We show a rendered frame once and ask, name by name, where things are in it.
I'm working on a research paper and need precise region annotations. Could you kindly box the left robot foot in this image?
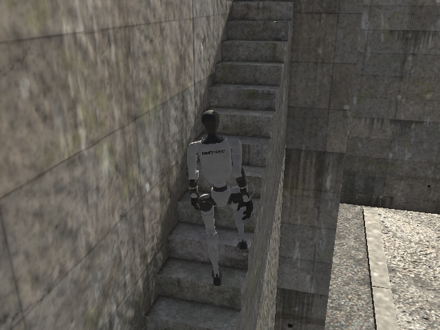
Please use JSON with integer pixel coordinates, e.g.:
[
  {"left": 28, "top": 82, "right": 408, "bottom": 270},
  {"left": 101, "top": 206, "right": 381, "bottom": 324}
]
[{"left": 212, "top": 269, "right": 222, "bottom": 286}]

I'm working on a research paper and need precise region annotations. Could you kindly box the robot left upper arm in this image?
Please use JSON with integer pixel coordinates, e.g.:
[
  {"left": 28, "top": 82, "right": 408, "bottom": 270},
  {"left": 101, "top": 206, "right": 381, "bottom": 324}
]
[{"left": 187, "top": 141, "right": 199, "bottom": 179}]

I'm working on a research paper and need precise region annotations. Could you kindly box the robot right hand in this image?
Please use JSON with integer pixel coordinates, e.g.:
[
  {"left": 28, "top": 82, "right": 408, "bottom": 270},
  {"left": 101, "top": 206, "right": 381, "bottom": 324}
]
[{"left": 237, "top": 200, "right": 253, "bottom": 220}]

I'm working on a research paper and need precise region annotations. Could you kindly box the robot right upper arm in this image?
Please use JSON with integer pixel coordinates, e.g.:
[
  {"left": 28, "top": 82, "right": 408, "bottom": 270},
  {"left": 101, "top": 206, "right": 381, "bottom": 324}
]
[{"left": 227, "top": 138, "right": 242, "bottom": 177}]

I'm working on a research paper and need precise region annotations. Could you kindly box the robot left thigh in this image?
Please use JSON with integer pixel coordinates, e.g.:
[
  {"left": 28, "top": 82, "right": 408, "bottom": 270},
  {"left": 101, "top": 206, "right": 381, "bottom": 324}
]
[{"left": 199, "top": 194, "right": 218, "bottom": 245}]

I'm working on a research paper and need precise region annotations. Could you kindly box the robot right forearm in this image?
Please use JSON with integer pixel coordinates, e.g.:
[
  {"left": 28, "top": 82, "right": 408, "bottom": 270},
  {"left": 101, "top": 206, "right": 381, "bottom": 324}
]
[{"left": 236, "top": 167, "right": 251, "bottom": 202}]

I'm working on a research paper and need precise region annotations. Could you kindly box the robot left hand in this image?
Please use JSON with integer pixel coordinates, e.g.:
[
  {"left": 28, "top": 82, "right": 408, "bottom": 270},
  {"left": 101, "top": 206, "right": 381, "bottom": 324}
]
[{"left": 191, "top": 195, "right": 201, "bottom": 210}]

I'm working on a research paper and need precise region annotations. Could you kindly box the robot left forearm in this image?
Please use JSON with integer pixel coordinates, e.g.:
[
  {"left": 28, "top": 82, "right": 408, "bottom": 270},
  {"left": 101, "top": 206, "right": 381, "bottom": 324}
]
[{"left": 187, "top": 173, "right": 198, "bottom": 198}]

